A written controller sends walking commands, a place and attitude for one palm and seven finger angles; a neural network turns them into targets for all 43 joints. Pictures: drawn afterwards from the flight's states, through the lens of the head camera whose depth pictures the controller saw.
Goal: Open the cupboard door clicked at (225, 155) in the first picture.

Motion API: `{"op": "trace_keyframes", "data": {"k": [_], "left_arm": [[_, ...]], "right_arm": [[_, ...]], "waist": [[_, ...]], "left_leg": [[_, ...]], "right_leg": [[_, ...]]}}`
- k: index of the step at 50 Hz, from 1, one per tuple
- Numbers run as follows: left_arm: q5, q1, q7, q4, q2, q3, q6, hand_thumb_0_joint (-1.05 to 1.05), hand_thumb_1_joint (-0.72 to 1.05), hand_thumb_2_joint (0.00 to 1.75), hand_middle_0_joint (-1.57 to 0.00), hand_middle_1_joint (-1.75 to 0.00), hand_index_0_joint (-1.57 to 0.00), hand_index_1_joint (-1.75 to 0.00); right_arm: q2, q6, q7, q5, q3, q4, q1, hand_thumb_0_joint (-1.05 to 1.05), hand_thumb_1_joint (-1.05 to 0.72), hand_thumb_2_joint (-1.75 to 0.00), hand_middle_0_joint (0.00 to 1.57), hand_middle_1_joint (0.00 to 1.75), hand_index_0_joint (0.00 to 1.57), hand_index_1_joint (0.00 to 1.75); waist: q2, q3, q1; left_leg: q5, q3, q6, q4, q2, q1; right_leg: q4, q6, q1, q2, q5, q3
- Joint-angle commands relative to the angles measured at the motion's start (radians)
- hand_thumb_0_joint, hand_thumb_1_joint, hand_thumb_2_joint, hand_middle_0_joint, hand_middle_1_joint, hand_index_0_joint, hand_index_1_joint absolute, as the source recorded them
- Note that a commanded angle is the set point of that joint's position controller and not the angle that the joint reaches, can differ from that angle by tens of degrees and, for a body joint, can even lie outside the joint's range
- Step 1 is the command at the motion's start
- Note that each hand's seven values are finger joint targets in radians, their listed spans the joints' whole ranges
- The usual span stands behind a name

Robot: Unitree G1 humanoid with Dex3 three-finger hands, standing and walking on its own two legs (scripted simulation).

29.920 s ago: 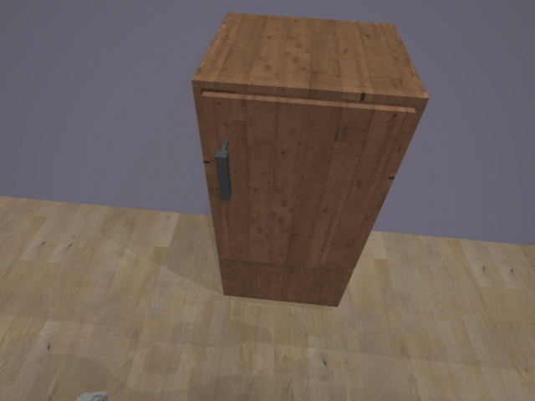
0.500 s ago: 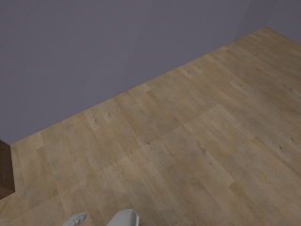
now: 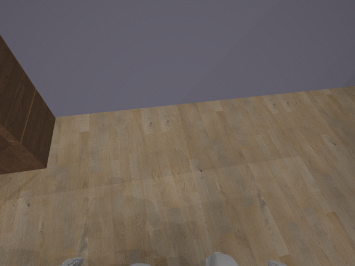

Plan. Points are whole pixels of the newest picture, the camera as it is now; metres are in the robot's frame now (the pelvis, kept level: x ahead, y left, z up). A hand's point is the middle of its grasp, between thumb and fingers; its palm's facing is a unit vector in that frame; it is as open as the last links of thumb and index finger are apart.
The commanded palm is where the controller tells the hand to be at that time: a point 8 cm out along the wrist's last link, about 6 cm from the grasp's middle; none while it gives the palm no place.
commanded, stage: turn to face it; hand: left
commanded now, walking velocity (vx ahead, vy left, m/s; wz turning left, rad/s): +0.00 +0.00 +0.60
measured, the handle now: out of the picture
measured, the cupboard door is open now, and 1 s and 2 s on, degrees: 46 46 46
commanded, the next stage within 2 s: take the last steps up to it in 1.54 s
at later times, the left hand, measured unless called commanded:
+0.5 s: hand out of the picture +0.01 +0.14 -0.15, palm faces +0.33 -0.91 -0.25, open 7.3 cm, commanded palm none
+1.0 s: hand out of the picture +0.00 +0.16 -0.15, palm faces +0.56 -0.77 -0.31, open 7.3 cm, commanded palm none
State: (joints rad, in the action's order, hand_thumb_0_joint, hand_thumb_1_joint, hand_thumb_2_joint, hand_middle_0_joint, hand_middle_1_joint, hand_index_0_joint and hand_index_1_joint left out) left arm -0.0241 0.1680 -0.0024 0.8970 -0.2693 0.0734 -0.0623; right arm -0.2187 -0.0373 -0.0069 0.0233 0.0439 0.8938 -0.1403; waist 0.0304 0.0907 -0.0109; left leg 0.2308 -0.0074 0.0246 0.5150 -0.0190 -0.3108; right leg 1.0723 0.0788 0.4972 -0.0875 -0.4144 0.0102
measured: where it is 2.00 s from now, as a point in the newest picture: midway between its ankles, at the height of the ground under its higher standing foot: outside the picture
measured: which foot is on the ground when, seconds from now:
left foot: down 0.00-0.18, up 0.20-0.60, down 0.62-0.98, up 1.00-1.00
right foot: up 0.00-0.16, down 0.18-0.60, up 0.62-0.96, down 0.98-1.00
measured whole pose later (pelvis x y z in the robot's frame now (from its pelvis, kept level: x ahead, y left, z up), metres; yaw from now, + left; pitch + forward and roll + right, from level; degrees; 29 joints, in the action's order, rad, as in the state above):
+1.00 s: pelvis +0.03 -0.08 -0.01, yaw +36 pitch +1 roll +1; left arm -0.02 0.15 -0.01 0.85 -0.23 0.05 -0.02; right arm -0.23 -0.07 -0.01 0.02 0.07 0.92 -0.17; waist -0.04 0.08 0.01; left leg 0.34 -0.12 -0.04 0.66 -0.03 -0.38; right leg 0.61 0.03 0.32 -0.04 -0.32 0.04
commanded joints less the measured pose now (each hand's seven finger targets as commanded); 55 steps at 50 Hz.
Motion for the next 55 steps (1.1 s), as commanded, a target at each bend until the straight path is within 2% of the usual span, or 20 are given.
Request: {"op": "trace_keyframes", "data": {"k": [1,7,8,9,10,12,15,24,28,29,30,31,32,36,44,47,49,50,52,55], "left_arm": [[0.006,-0.031,-0.006,-0.094,-0.058,0.012,0.03,0.0,0.9,0.9,-0.2,-0.3,-0.2,-0.3],[0.017,0.07,-0.014,-0.086,-0.066,0.015,0.052,0.0,0.9,0.9,-0.2,-0.3,-0.2,-0.3],[0.011,0.117,-0.02,-0.076,-0.114,0.027,0.062,0.0,0.9,0.9,-0.2,-0.3,-0.2,-0.3],[-0.006,0.14,-0.029,-0.077,-0.215,0.046,0.071,0.0,0.9,0.9,-0.2,-0.3,-0.2,-0.3],[-0.004,0.117,-0.033,-0.084,-0.223,0.039,0.068,0.0,0.9,0.9,-0.2,-0.3,-0.2,-0.3],[0.004,0.006,-0.036,-0.1,-0.122,0.015,0.074,0.0,0.9,0.9,-0.2,-0.3,-0.2,-0.3],[0.007,-0.006,-0.033,-0.107,-0.089,0.004,0.075,0.0,0.9,0.9,-0.2,-0.3,-0.2,-0.3],[-0.007,0.122,-0.03,-0.051,-0.149,0.032,0.073,0.0,0.9,0.9,-0.2,-0.3,-0.2,-0.3],[0.003,0.084,-0.02,-0.054,-0.164,0.04,0.068,0.0,0.9,0.9,-0.2,-0.3,-0.2,-0.3],[0.009,0.07,-0.017,-0.061,-0.147,0.036,0.063,0.0,0.9,0.9,-0.2,-0.3,-0.2,-0.3],[0.016,0.053,-0.008,-0.097,-0.077,0.023,0.057,0.0,0.9,0.9,-0.2,-0.3,-0.2,-0.3],[0.01,-0.023,-0.015,-0.136,-0.061,0.006,0.046,0.0,0.9,0.9,-0.2,-0.3,-0.2,-0.3],[0.006,-0.035,-0.017,-0.144,-0.085,0.01,0.039,0.0,0.9,0.9,-0.2,-0.3,-0.2,-0.3],[0.0,0.004,-0.003,-0.077,-0.083,0.021,0.027,0.0,0.9,0.9,-0.2,-0.3,-0.2,-0.3],[0.009,0.0,-0.006,-0.097,-0.059,0.009,0.036,0.0,0.9,0.9,-0.2,-0.3,-0.2,-0.3],[0.013,0.115,-0.012,-0.073,-0.078,0.019,0.053,0.0,0.9,0.9,-0.2,-0.3,-0.2,-0.3],[-0.011,0.155,-0.026,-0.076,-0.235,0.048,0.07,0.0,0.9,0.9,-0.2,-0.3,-0.2,-0.3],[-0.002,0.138,-0.03,-0.082,-0.219,0.036,0.069,0.0,0.9,0.9,-0.2,-0.3,-0.2,-0.3],[0.004,0.018,-0.033,-0.103,-0.129,0.015,0.071,0.0,0.9,0.9,-0.2,-0.3,-0.2,-0.3],[0.003,-0.004,-0.031,-0.111,-0.097,0.007,0.073,0.0,0.9,0.9,-0.2,-0.3,-0.2,-0.3]], "right_arm": [[-0.222,0.019,0.015,0.003,0.063,-0.05,-0.035,0.0,-0.9,-0.9,0.2,0.3,0.2,0.3],[-0.212,0.007,0.012,-0.006,0.076,-0.07,0.015,0.0,-0.9,-0.9,0.2,0.3,0.2,0.3],[-0.174,0.008,0.007,-0.015,0.071,-0.076,0.019,0.0,-0.9,-0.9,0.2,0.3,0.2,0.3],[-0.108,0.01,0.002,-0.021,0.063,-0.097,0.014,0.0,-0.9,-0.9,0.2,0.3,0.2,0.3],[-0.145,0.007,-0.001,-0.01,0.069,-0.105,0.046,0.0,-0.9,-0.9,0.2,0.3,0.2,0.3],[-0.142,-0.009,-0.008,-0.004,0.071,-0.055,0.005,0.0,-0.9,-0.9,0.2,0.3,0.2,0.3],[-0.103,-0.019,-0.023,-0.008,0.057,-0.037,0.001,0.0,-0.9,-0.9,0.2,0.3,0.2,0.3],[-0.072,-0.01,-0.027,-0.014,0.033,-0.064,0.1,0.0,-0.9,-0.9,0.2,0.3,0.2,0.3],[-0.105,0.0,-0.021,-0.01,0.039,-0.051,0.015,0.0,-0.9,-0.9,0.2,0.3,0.2,0.3],[-0.151,0.006,-0.022,-0.007,0.052,-0.037,-0.055,0.0,-0.9,-0.9,0.2,0.3,0.2,0.3],[-0.271,0.016,-0.013,0.003,0.084,-0.025,-0.132,0.0,-0.9,-0.9,0.2,0.3,0.2,0.3],[-0.32,0.009,-0.001,-0.003,0.091,-0.007,-0.191,0.0,-0.9,-0.9,0.2,0.3,0.2,0.3],[-0.313,0.007,0.005,0.0,0.083,-0.011,-0.174,0.0,-0.9,-0.9,0.2,0.3,0.2,0.3],[-0.212,0.019,0.021,0.001,0.052,-0.06,0.003,0.0,-0.9,-0.9,0.2,0.3,0.2,0.3],[-0.227,0.011,0.012,0.004,0.067,-0.057,0.0,0.0,-0.9,-0.9,0.2,0.3,0.2,0.3],[-0.21,0.005,0.01,-0.007,0.072,-0.077,0.054,0.0,-0.9,-0.9,0.2,0.3,0.2,0.3],[-0.102,0.008,0.0,-0.018,0.06,-0.112,0.047,0.0,-0.9,-0.9,0.2,0.3,0.2,0.3],[-0.153,0.004,-0.004,-0.008,0.065,-0.106,0.063,0.0,-0.9,-0.9,0.2,0.3,0.2,0.3],[-0.135,-0.013,-0.011,-0.005,0.07,-0.06,0.029,0.0,-0.9,-0.9,0.2,0.3,0.2,0.3],[-0.1,-0.022,-0.025,-0.008,0.056,-0.042,0.011,0.0,-0.9,-0.9,0.2,0.3,0.2,0.3]], "waist": [[-0.155,-0.127,0.035],[-0.191,-0.176,-0.017],[-0.058,-0.198,-0.041],[0.241,-0.205,-0.057],[0.242,-0.155,-0.057],[0.208,-0.092,0.012],[0.17,-0.087,0.027],[0.179,-0.122,-0.038],[0.13,-0.137,0.026],[0.022,-0.181,0.065],[-0.287,-0.223,0.109],[-0.304,-0.215,0.13],[-0.204,-0.192,0.112],[-0.216,-0.105,0.027],[-0.208,-0.127,0.025],[-0.16,-0.15,-0.039],[0.312,-0.169,-0.07],[0.23,-0.15,-0.06],[0.185,-0.084,0.009],[0.187,-0.083,0.028]], "left_leg": [[-0.197,-0.275,0.134,-0.184,0.229,0.108],[-0.242,-0.312,0.082,-0.052,0.159,-0.024],[-0.092,-0.262,0.028,0.037,0.09,-0.142],[0.224,-0.068,-0.057,0.27,-0.055,-0.31],[0.4,-0.045,-0.064,0.522,-0.033,-0.307],[0.272,-0.075,-0.072,0.703,0.028,-0.308],[0.182,-0.008,-0.099,0.667,0.041,-0.287],[0.224,0.1,-0.089,0.258,0.035,-0.149],[0.047,0.124,-0.057,0.026,0.015,0.069],[-0.107,0.049,-0.031,-0.074,0.063,0.226],[-0.439,-0.335,0.106,-0.123,0.34,0.38],[-0.672,-0.452,0.216,-0.136,0.448,0.362],[-0.517,-0.382,0.236,-0.14,0.445,0.302],[-0.295,-0.232,0.126,-0.185,0.25,0.13],[-0.226,-0.278,0.124,-0.141,0.206,0.069],[-0.16,-0.269,0.066,-0.026,0.142,-0.081],[0.361,-0.016,-0.069,0.396,-0.077,-0.326],[0.393,-0.065,-0.057,0.604,-0.013,-0.298],[0.253,-0.063,-0.07,0.74,0.032,-0.298],[0.175,-0.001,-0.094,0.671,0.048,-0.26]], "right_leg": [[-0.14,0.007,-0.02,0.022,-0.009,-0.004],[-0.574,-0.014,-0.346,0.079,0.141,0.024],[-0.717,-0.036,-0.489,-0.017,0.17,-0.064],[-0.808,-0.135,-0.581,-0.294,0.216,-0.342],[-0.808,-0.23,-0.434,-0.426,0.33,-0.401],[-0.775,-0.223,-0.349,-0.307,0.407,-0.241],[-0.719,-0.18,-0.392,-0.215,0.605,-0.028],[-0.625,-0.193,-0.501,-0.28,0.763,0.053],[-0.499,-0.133,-0.373,-0.271,0.664,0.127],[-0.348,-0.085,-0.261,-0.238,0.539,0.164],[-0.106,-0.002,0.017,-0.08,-0.04,0.199],[0.031,0.0,0.115,-0.029,-0.281,0.076],[0.086,-0.015,0.108,-0.051,-0.234,0.014],[0.08,0.0,0.073,-0.028,-0.003,-0.018],[-0.296,0.0,-0.127,0.053,-0.019,0.025],[-0.595,-0.01,-0.385,0.061,0.17,0.033],[-0.824,-0.168,-0.522,-0.374,0.225,-0.402],[-0.806,-0.235,-0.402,-0.42,0.299,-0.383],[-0.776,-0.213,-0.327,-0.299,0.349,-0.22],[-0.737,-0.172,-0.344,-0.225,0.498,-0.008]]}}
